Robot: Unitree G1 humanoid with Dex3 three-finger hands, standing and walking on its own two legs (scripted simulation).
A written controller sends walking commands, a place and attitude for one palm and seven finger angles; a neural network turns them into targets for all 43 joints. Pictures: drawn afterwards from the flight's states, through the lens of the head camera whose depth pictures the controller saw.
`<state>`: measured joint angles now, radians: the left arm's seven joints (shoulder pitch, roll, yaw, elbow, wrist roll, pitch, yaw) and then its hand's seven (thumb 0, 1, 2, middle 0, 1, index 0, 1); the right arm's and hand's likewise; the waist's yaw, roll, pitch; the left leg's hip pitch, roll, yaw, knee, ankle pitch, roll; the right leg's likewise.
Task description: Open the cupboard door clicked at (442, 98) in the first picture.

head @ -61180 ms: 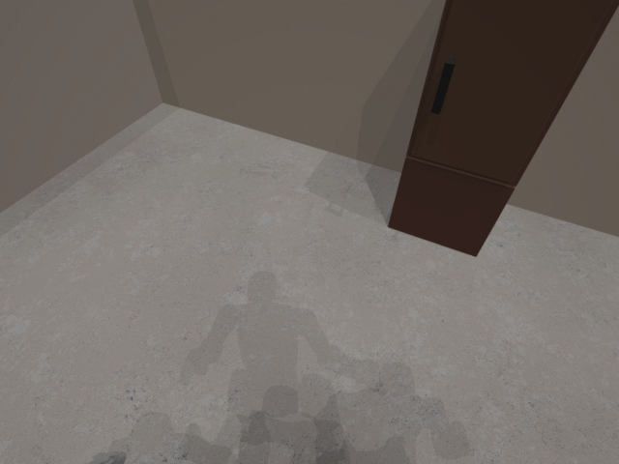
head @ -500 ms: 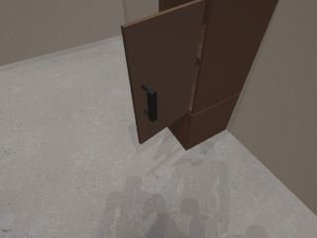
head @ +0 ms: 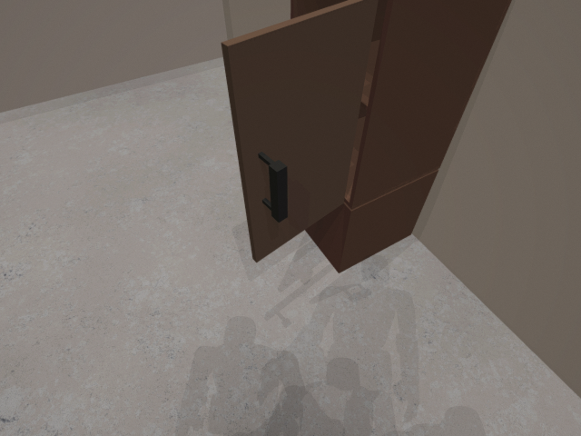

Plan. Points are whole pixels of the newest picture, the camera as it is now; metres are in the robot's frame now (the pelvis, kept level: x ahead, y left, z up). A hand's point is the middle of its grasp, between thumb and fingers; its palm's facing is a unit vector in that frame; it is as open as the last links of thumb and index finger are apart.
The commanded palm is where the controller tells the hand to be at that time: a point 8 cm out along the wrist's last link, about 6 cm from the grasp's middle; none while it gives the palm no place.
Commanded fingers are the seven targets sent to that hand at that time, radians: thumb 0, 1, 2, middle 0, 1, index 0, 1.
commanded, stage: look to check the result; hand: left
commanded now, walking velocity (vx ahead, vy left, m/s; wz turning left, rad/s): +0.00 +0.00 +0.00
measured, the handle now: (271, 187) +0.60 +0.08 -0.06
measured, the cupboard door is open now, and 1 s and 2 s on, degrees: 100 100 100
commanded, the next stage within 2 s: stand and wait in 0.44 s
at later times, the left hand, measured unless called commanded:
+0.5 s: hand out of the picture +0.06 +0.20 -0.16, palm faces +0.02 -0.96 -0.26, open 7.4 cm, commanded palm none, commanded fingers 0.00 0.90 0.90 -0.20 -0.30 -0.20 -0.30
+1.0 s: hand out of the picture +0.07 +0.21 -0.16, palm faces +0.01 -0.96 -0.28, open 7.4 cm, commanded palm none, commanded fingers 0.00 0.90 0.90 -0.20 -0.30 -0.20 -0.30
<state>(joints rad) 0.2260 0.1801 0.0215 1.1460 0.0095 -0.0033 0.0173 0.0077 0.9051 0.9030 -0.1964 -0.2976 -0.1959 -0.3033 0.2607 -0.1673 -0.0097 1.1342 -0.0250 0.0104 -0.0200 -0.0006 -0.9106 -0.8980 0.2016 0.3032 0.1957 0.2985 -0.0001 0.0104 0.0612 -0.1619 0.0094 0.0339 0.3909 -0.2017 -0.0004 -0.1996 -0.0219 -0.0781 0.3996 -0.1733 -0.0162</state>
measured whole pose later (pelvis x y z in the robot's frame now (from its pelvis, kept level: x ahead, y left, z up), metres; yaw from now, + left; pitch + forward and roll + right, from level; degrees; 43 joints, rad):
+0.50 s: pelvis +0.01 -0.01 +0.00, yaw +0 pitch -2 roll +0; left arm 0.15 0.23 0.02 1.14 0.01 -0.02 0.01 0.01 0.90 0.90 -0.20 -0.30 -0.20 -0.30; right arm 0.17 -0.24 -0.01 1.13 -0.02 0.00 -0.01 0.00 -0.91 -0.90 0.20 0.30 0.20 0.30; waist 0.00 0.01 0.06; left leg -0.13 0.02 0.02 0.34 -0.19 -0.01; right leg -0.16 -0.01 -0.09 0.36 -0.17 -0.02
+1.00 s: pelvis +0.03 -0.01 +0.00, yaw +0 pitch -1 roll +0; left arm 0.14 0.25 0.01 1.15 0.01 -0.02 0.01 0.01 0.90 0.90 -0.20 -0.30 -0.20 -0.30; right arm 0.16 -0.26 0.00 1.14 -0.02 0.00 -0.01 0.00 -0.91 -0.90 0.20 0.30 0.20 0.30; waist 0.00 0.01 0.06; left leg -0.09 0.03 0.02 0.31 -0.20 -0.02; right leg -0.13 0.00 -0.09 0.33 -0.18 -0.03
